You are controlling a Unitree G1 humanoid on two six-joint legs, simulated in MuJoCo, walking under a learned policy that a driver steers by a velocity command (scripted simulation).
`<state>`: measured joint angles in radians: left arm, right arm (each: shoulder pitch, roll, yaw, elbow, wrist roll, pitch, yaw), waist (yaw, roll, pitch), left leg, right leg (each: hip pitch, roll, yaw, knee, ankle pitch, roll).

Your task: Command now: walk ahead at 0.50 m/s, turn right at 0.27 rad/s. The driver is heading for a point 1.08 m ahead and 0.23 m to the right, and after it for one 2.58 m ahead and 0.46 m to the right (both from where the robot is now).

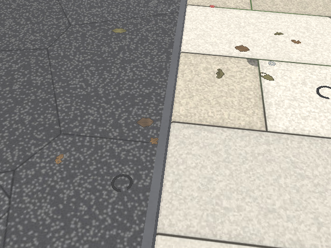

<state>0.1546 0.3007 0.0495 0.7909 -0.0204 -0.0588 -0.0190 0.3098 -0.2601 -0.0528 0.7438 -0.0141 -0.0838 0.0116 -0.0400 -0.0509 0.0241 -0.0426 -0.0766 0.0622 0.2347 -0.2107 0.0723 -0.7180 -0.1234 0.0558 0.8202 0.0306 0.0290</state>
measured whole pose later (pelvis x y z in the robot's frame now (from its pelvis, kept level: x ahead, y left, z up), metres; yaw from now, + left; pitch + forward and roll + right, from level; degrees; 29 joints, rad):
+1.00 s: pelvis +0.57 -0.11 +0.00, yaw -23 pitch +2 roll +1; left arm 0.15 0.28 0.04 0.67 -0.01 -0.06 -0.01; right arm 0.38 -0.26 -0.04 0.82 0.01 -0.08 0.01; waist -0.08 -0.04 0.01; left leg -0.11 -0.05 0.01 0.27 -0.20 0.05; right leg -0.64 -0.09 0.05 0.77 -0.12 0.01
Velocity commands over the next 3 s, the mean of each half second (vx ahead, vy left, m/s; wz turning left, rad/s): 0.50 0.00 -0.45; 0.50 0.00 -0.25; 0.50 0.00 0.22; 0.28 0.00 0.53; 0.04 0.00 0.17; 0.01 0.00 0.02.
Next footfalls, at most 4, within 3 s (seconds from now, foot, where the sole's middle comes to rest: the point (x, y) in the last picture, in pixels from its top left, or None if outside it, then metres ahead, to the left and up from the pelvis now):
0.22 right None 0.30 -0.15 -0.78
0.68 left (167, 217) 0.61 -0.02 -0.78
1.18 right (240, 184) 0.77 -0.36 -0.78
1.70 left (195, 126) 1.11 -0.19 -0.78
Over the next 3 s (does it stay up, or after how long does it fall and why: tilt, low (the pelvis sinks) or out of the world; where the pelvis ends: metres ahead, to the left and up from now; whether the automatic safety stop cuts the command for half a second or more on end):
stays up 1.09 -0.32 -0.01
